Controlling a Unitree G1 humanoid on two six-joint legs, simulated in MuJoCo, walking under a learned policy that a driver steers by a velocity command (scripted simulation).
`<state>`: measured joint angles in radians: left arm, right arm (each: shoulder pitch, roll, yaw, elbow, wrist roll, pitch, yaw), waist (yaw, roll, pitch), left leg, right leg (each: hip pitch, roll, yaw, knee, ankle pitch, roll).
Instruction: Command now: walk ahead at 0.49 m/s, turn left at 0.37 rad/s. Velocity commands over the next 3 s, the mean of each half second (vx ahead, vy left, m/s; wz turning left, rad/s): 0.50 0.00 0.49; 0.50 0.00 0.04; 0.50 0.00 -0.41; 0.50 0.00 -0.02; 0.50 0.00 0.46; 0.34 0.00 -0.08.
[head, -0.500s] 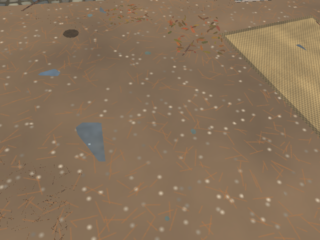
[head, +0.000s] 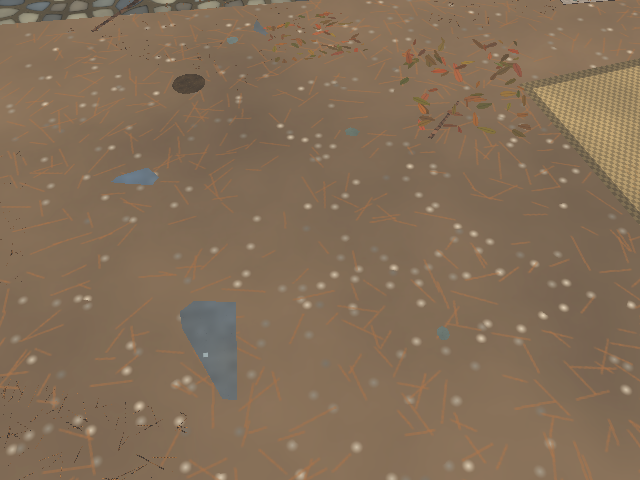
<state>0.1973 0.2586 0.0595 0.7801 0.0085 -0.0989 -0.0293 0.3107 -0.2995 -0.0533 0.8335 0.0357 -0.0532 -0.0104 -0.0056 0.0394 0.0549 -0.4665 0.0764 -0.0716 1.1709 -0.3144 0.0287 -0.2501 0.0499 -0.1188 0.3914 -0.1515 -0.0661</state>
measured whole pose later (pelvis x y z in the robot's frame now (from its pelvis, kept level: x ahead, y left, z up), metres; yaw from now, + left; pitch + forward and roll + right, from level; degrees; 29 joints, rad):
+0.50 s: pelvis +0.28 +0.08 -0.01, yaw +16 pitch +1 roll -1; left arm 0.18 0.30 0.05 0.80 -0.01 -0.11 -0.01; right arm 0.23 -0.29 -0.07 0.68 0.01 -0.05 0.03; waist -0.01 -0.01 0.08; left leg -0.36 -0.08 0.01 0.52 -0.17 0.10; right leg -0.40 -0.06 0.03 1.20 -0.38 -0.01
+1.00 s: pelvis +0.60 +0.10 -0.01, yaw +14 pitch +2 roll +0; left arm 0.19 0.30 0.05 0.76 -0.02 -0.09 -0.05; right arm 0.30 -0.29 -0.04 0.76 0.01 -0.08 0.00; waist 0.00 0.01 0.03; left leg -0.30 -0.03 -0.05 1.15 -0.41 0.02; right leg -0.40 0.09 0.00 0.52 -0.15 -0.08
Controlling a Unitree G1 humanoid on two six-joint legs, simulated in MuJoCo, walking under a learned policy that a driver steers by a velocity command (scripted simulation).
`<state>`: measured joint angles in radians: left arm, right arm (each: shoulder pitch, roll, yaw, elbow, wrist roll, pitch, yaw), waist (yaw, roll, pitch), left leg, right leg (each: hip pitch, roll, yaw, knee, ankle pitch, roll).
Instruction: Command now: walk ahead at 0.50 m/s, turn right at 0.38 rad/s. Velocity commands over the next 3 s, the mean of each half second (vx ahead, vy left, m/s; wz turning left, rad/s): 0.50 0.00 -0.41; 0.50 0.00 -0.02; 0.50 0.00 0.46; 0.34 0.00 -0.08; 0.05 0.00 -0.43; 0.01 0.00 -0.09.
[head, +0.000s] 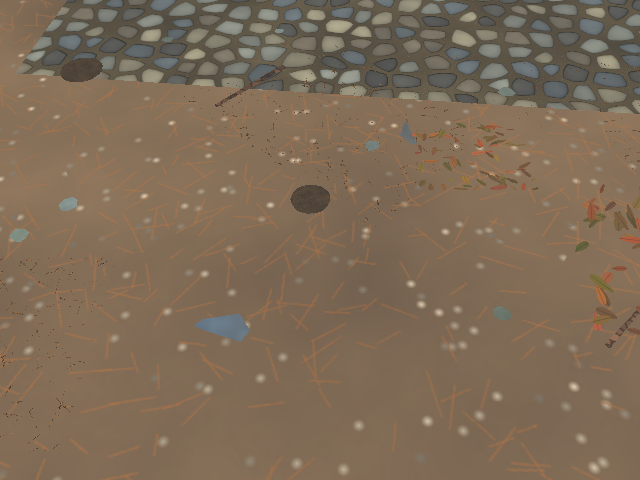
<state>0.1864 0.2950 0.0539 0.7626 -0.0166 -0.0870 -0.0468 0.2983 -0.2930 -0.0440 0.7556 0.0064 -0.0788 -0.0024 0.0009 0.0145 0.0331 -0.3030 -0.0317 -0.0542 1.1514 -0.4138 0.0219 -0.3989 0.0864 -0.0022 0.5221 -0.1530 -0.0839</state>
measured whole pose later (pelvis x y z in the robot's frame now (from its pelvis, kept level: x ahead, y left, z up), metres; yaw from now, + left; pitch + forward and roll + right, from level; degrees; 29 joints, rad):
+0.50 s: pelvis +0.29 +0.02 +0.01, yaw -14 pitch +1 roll +1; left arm 0.34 0.30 0.05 0.79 -0.02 -0.04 0.01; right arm 0.17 -0.27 -0.05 0.69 0.00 -0.11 0.02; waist 0.03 -0.03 0.00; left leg -0.34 -0.06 -0.01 0.48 -0.16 0.04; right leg -0.34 0.06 0.12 1.12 -0.43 -0.04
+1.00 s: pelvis +0.53 -0.10 +0.01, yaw -12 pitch +2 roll +0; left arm 0.14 0.26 0.04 0.70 0.00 -0.08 -0.02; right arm 0.36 -0.31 -0.05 0.83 0.03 -0.06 0.00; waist -0.03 0.03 0.02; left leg -0.39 0.03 -0.05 1.11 -0.40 0.01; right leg -0.35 0.00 -0.05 0.49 -0.18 -0.04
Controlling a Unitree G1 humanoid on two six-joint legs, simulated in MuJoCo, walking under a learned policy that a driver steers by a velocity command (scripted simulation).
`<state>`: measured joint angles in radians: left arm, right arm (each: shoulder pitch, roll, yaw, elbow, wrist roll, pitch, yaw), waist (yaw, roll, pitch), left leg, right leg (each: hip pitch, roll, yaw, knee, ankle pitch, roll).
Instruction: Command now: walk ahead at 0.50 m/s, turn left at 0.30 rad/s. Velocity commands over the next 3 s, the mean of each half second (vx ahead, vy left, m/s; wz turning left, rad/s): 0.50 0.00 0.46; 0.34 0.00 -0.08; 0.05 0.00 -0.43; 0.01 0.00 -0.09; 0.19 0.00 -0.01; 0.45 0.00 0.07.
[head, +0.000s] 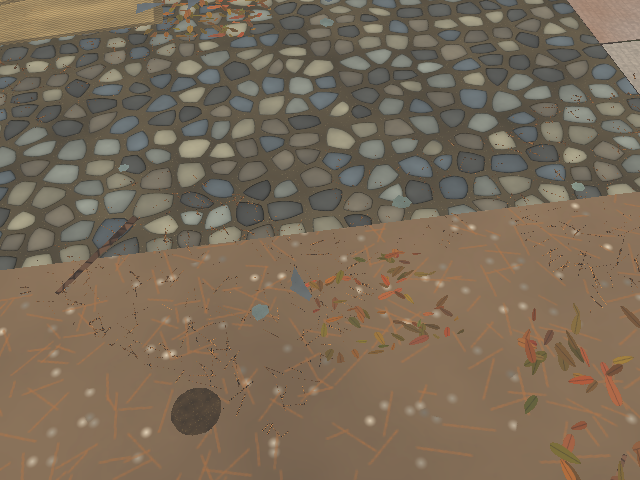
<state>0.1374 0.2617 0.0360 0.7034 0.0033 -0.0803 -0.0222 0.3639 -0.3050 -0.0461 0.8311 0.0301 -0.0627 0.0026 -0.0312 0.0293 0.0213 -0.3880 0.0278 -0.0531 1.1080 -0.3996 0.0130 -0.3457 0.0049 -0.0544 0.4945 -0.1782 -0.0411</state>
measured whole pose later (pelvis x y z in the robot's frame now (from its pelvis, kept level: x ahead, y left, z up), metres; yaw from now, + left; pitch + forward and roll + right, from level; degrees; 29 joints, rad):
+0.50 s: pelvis +0.26 +0.07 -0.01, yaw +17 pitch +1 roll -1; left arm 0.27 0.30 0.05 0.84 -0.02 -0.08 0.00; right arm 0.15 -0.29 -0.07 0.66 0.02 -0.04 0.04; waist 0.02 0.00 0.07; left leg -0.44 -0.06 0.03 0.61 -0.19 0.10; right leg -0.25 -0.04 -0.03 1.16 -0.47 0.01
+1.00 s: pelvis +0.52 +0.10 -0.01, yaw +11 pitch +2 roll +1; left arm 0.14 0.29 0.05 0.72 0.00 -0.06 -0.04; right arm 0.20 -0.30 -0.05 0.75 0.00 -0.02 -0.02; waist 0.00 0.01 0.06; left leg -0.37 -0.07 -0.04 1.21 -0.52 -0.02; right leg -0.49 0.07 0.01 0.54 -0.08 -0.07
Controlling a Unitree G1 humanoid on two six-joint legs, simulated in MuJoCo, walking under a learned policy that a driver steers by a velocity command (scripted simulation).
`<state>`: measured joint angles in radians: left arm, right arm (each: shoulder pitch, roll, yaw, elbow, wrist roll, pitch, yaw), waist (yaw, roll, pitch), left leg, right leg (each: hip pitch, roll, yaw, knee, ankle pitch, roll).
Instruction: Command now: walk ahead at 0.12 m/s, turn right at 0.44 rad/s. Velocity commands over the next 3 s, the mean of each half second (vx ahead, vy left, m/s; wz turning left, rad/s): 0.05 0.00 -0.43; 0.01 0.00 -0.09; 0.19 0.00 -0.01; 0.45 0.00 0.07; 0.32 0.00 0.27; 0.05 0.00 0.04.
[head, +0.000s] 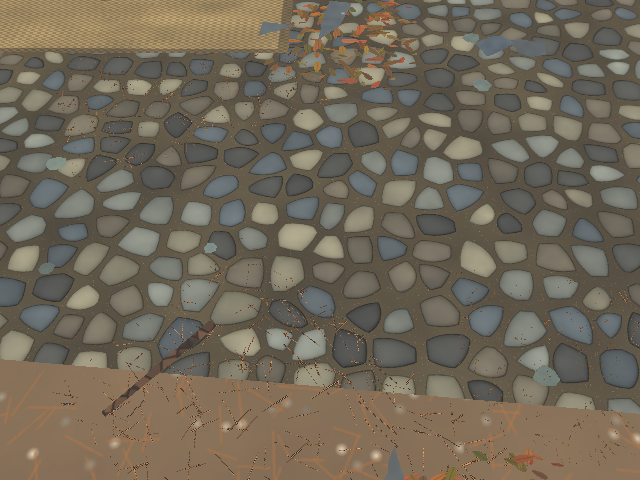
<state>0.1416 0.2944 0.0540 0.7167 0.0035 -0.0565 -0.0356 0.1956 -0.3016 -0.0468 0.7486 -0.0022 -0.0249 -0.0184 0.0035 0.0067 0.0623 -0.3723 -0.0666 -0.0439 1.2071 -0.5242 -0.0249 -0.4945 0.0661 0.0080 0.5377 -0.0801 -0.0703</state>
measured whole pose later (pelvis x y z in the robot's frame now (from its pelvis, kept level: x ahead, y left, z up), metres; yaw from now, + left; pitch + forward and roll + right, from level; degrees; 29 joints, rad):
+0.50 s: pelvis +0.07 +0.05 +0.02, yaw -15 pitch +1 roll -1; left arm 0.17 0.34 0.09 0.68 -0.01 0.05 0.03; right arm 0.21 -0.26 -0.05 0.72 -0.02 -0.02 -0.02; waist -0.02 -0.04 0.02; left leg -0.29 0.01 -0.05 0.48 -0.22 0.00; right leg -0.51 0.13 0.15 1.05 -0.46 0.06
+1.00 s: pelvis +0.07 +0.02 +0.01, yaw -16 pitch -2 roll +0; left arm 0.21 0.22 0.02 0.80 0.01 0.01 0.01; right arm 0.21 -0.25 -0.04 0.86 -0.01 0.00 -0.03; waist -0.02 0.00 0.03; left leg -0.23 0.03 -0.04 0.49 -0.24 -0.05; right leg -0.18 0.02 0.06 0.52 -0.32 -0.01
